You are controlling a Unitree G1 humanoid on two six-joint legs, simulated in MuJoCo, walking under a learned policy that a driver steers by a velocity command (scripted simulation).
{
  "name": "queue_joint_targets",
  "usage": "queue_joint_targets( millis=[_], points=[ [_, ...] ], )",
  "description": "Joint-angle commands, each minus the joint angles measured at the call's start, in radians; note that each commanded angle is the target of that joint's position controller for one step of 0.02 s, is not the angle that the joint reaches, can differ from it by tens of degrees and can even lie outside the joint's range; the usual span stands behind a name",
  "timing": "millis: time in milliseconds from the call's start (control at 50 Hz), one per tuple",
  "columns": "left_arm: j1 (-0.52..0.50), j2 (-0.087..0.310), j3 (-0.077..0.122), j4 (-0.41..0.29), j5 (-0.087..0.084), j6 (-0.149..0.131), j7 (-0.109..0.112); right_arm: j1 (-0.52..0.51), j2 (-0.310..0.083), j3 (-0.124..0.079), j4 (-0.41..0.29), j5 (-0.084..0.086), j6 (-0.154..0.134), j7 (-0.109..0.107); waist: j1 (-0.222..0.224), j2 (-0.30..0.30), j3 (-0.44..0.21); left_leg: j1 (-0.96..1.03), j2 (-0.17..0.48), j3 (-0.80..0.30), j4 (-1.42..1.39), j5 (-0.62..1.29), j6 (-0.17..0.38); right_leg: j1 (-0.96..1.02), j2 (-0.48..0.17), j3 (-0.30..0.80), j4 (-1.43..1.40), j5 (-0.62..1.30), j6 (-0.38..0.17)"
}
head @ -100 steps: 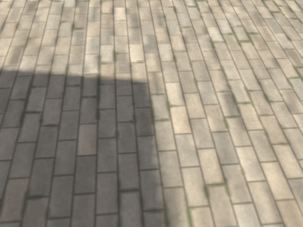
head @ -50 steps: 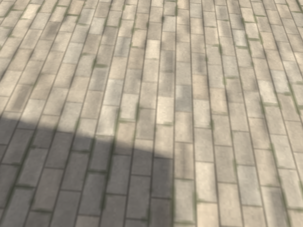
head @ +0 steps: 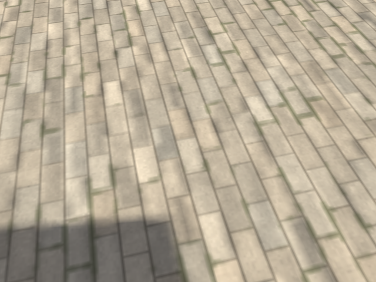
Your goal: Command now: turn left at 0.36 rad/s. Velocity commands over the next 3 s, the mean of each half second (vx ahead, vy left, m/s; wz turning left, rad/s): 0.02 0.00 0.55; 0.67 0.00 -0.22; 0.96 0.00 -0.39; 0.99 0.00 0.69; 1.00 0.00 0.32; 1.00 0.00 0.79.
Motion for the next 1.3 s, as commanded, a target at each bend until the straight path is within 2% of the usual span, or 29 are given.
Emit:
queue_joint_targets(
  millis=[20, 80, 140, 200, 280, 300, 320, 340, 380, 440, 460, 520, 660, 680, 740, 760, 780, 800, 820, 880, 1020, 1100, 1140, 1200, 1220, 1240, 1260, 1280, 1300],
  points=[
    [0.102, 0.190, 0.070, -0.043, 0.015, -0.018, 0.018, -0.080, -0.240, -0.057, -0.108, 0.005, -0.027, 0.002, 0.112, 0.090, -0.057, 0.033, 0.105, -0.190, -0.058, 0.500, 0.127, 0.002, -0.077, 0.020, 0.041, 0.138, -0.020],
    [-0.060, 0.142, 0.070, -0.101, 0.000, -0.018, 0.029, 0.065, -0.207, -0.058, -0.086, -0.010, -0.033, -0.004, -0.010, 0.249, -0.072, 0.172, 0.288, -0.565, -0.221, 0.462, 0.348, -0.274, 0.045, -0.018, 0.411, -0.333, 0.069],
    [-0.022, 0.121, 0.074, -0.099, -0.016, -0.016, 0.013, -0.018, -0.205, -0.066, -0.107, 0.017, -0.032, -0.024, 0.046, 0.113, -0.093, 0.188, 0.202, -0.446, -0.181, 0.386, 0.254, -0.323, -0.021, 0.048, 0.441, -0.257, 0.080],
    [-0.026, 0.078, 0.067, -0.094, -0.024, -0.033, -0.005, -0.051, -0.198, -0.077, -0.133, 0.024, 0.020, -0.040, 0.036, 0.145, -0.126, 0.134, 0.119, -0.419, -0.172, 0.313, 0.207, -0.192, 0.015, -0.003, 0.196, -0.132, 0.106],
    [0.127, 0.123, 0.095, -0.042, -0.032, -0.039, -0.020, -0.090, -0.185, -0.077, -0.166, 0.039, 0.038, -0.037, 0.089, 0.160, -0.150, -0.019, 0.058, -0.449, -0.135, 0.100, 0.146, 0.095, 0.009, -0.030, -0.186, 0.105, 0.081],
    [0.160, 0.184, 0.112, -0.037, -0.021, -0.034, -0.011, -0.040, -0.134, -0.062, -0.159, 0.030, 0.037, -0.036, 0.070, 0.052, -0.162, -0.141, -0.012, -0.367, 0.002, -0.133, 0.090, 0.212, -0.155, 0.108, -0.240, 0.086, 0.027],
    [0.106, 0.279, 0.125, -0.062, 0.020, -0.025, -0.011, -0.001, -0.087, -0.052, -0.176, 0.019, 0.027, -0.035, 0.019, -0.262, -0.116, -0.344, -0.175, -0.197, 0.244, -0.376, 0.038, 0.186, -0.398, 0.453, -0.308, 0.075, -0.122],
    [0.058, 0.243, 0.112, -0.093, 0.052, -0.039, -0.015, 0.027, -0.163, -0.071, -0.167, -0.002, 0.010, -0.035, 0.004, -0.239, -0.079, -0.347, -0.091, -0.212, 0.469, -0.389, 0.012, 0.080, -0.485, 0.539, -0.325, 0.112, -0.212],
    [-0.043, 0.154, 0.082, -0.111, 0.020, -0.052, -0.007, 0.052, -0.204, -0.086, -0.106, 0.001, 0.019, -0.037, -0.027, -0.092, -0.015, -0.318, -0.070, -0.186, 0.604, -0.255, -0.007, 0.013, -0.355, 0.305, -0.284, 0.137, -0.162],
    [0.008, 0.139, 0.068, -0.087, -0.003, -0.053, 0.006, 0.033, -0.139, -0.063, -0.102, 0.002, 0.024, -0.038, 0.010, -0.106, -0.012, -0.319, -0.085, -0.155, 0.679, -0.160, -0.045, 0.046, -0.289, 0.164, -0.252, 0.356, -0.163],
    [0.077, 0.136, 0.068, -0.067, -0.003, -0.052, 0.009, 0.023, -0.123, -0.052, -0.110, 0.004, 0.019, -0.035, 0.033, -0.115, -0.051, -0.341, -0.069, -0.130, 0.625, -0.118, -0.047, 0.111, -0.278, 0.157, -0.284, 0.158, -0.165],
    [0.198, 0.177, 0.078, -0.025, -0.020, -0.063, 0.011, -0.062, -0.118, -0.033, -0.143, 0.015, -0.007, -0.020, 0.098, -0.193, -0.009, -0.455, -0.025, -0.085, 0.482, -0.084, -0.033, 0.228, -0.326, 0.285, -0.394, -0.295, -0.172],
    [0.250, 0.223, 0.088, 0.002, -0.045, -0.095, -0.004, -0.143, -0.068, 0.000, -0.158, 0.020, -0.086, 0.013, 0.114, -0.178, 0.046, -0.217, 0.008, 0.035, 0.091, -0.078, 0.027, 0.090, -0.322, 0.189, -0.427, -0.172, -0.159],
    [0.294, 0.216, 0.089, 0.043, 0.024, -0.078, -0.036, -0.141, -0.073, 0.002, -0.147, -0.084, -0.040, 0.046, 0.116, -0.157, 0.037, -0.132, -0.056, 0.106, 0.027, -0.157, 0.036, 0.056, -0.265, 0.133, -0.404, -0.203, -0.145],
    [0.238, 0.189, 0.088, 0.047, -0.005, -0.056, -0.049, 0.015, -0.054, 0.002, -0.107, -0.058, -0.043, 0.041, 0.006, -0.119, 0.047, 0.257, -0.071, 0.112, -0.143, 0.019, 0.065, -0.229, -0.218, 0.121, -0.264, -0.190, -0.128],
    [0.175, 0.149, 0.077, 0.023, -0.003, -0.063, -0.047, 0.176, -0.097, -0.012, -0.064, -0.055, -0.059, 0.024, -0.082, -0.050, -0.011, 0.501, 0.008, 0.028, -0.140, -0.027, 0.079, -0.407, -0.164, 0.097, -0.112, -0.179, -0.095],
    [0.091, 0.041, 0.045, -0.031, -0.005, -0.073, -0.044, 0.365, -0.194, -0.027, -0.044, -0.077, -0.074, 0.006, -0.181, 0.185, -0.114, 0.627, 0.292, -0.292, -0.275, -0.390, 0.091, -0.523, -0.058, -0.008, 0.283, -0.250, -0.057],
    [0.084, 0.033, 0.040, -0.070, -0.015, -0.078, -0.035, 0.309, -0.303, -0.049, -0.056, -0.086, -0.073, -0.010, -0.136, 0.203, -0.058, 0.534, 0.445, -0.586, -0.397, -0.614, 0.160, -0.719, -0.010, 0.004, 0.486, -0.183, -0.052],
    [0.064, 0.093, 0.050, -0.075, -0.002, -0.070, -0.038, 0.242, -0.250, -0.043, -0.063, -0.075, -0.072, -0.014, -0.097, 0.133, -0.014, 0.455, 0.444, -0.578, -0.383, -0.634, 0.189, -0.753, -0.090, 0.051, 0.591, -0.100, -0.057],
    [0.158, 0.139, 0.071, 0.011, 0.011, -0.047, -0.080, 0.093, -0.094, 0.009, -0.081, -0.050, -0.084, -0.005, 0.012, 0.130, 0.019, 0.302, 0.265, -0.208, -0.408, -0.318, 0.111, -0.625, -0.149, -0.001, 0.618, 0.071, -0.003],
    [-0.019, 0.098, 0.052, -0.030, 0.013, -0.020, -0.116, 0.212, -0.062, 0.013, 0.019, -0.049, -0.123, 0.005, 0.008, 0.074, 0.142, 0.270, 0.217, 0.124, -0.479, 0.042, 0.107, -0.714, -0.166, -0.070, 0.602, 0.273, -0.006],
    [-0.157, 0.075, 0.024, -0.081, 0.017, -0.023, -0.136, 0.260, -0.081, 0.011, 0.073, -0.049, -0.125, -0.010, -0.006, 0.036, 0.188, 0.317, 0.204, 0.269, -0.491, 0.349, 0.080, -0.619, -0.159, -0.213, 0.361, 0.281, -0.071],
    [-0.161, 0.067, 0.013, -0.093, 0.007, -0.021, -0.127, 0.262, -0.119, 0.008, 0.086, -0.049, -0.118, -0.018, 0.020, 0.053, 0.144, 0.357, 0.205, 0.331, -0.393, 0.899, 0.062, -0.455, -0.088, -0.300, 0.255, 0.243, -0.123],
    [0.133, 0.139, 0.039, -0.011, 0.009, -0.025, -0.097, 0.240, -0.215, -0.010, 0.094, -0.062, -0.080, -0.035, 0.190, 0.136, -0.046, 0.403, 0.277, 0.304, 0.011, 1.417, 0.096, -0.095, 0.023, -0.275, 0.218, 0.054, -0.191],
    [0.348, 0.196, 0.068, 0.061, 0.013, -0.033, -0.079, 0.210, -0.222, -0.010, 0.082, -0.065, -0.071, -0.031, 0.280, 0.120, -0.141, 0.297, 0.273, 0.283, 0.270, 1.300, 0.123, 0.165, 0.041, -0.214, 0.133, 0.029, -0.219],
    [0.434, 0.254, 0.098, 0.109, 0.024, -0.031, -0.056, 0.205, -0.183, -0.004, 0.080, -0.063, -0.073, -0.019, 0.292, 0.022, -0.178, 0.056, 0.179, 0.279, 0.617, 0.719, 0.118, 0.415, -0.039, -0.061, 0.070, -0.064, -0.231],
    [0.319, 0.363, 0.117, 0.082, 0.038, -0.025, -0.047, 0.290, -0.037, 0.033, -0.003, -0.027, -0.091, 0.010, 0.111, -0.294, -0.248, -0.407, -0.011, 0.191, 1.004, -0.232, 0.059, 0.674, -0.352, 0.527, -0.087, -0.275, -0.354],
    [0.340, 0.330, 0.118, 0.059, 0.019, -0.023, -0.046, 0.137, -0.115, 0.025, -0.040, -0.027, -0.114, 0.006, 0.195, -0.090, -0.306, -0.475, -0.008, -0.011, 1.053, -0.134, 0.080, 0.634, -0.362, 0.671, -0.238, -0.296, -0.344],
    [0.319, 0.305, 0.112, 0.089, 0.022, -0.031, -0.034, 0.082, -0.114, 0.026, -0.056, -0.011, -0.124, 0.007, 0.165, -0.050, -0.148, -0.525, 0.037, -0.013, 1.021, -0.071, 0.089, 0.505, -0.364, 0.565, -0.286, -0.212, -0.312]
  ],
)
Next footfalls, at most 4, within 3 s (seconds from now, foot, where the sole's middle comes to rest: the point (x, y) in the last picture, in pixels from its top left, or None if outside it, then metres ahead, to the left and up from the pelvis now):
0.30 right None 0.06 -0.11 -0.77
0.78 left None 0.04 0.16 -0.77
1.24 right None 0.48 0.03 -0.77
1.70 left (167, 184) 0.92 0.10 -0.77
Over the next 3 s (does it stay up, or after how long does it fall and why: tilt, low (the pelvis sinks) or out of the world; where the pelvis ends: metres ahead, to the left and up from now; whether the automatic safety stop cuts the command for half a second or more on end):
stays up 1.89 0.51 -0.02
